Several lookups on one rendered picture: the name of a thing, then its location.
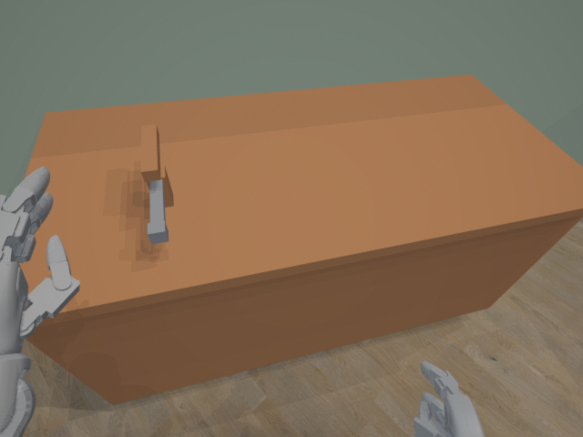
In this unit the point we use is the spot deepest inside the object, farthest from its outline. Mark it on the right robot hand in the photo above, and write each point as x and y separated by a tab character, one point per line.
456	417

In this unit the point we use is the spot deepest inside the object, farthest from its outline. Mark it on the counter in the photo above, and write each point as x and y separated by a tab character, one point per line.
299	221

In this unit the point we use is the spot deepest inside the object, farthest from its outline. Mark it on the robot left forearm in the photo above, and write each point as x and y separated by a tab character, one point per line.
17	397

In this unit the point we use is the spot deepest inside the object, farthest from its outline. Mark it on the tap lever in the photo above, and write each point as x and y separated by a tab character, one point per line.
157	228

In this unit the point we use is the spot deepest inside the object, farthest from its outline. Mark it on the left robot hand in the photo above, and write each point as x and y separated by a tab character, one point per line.
21	216

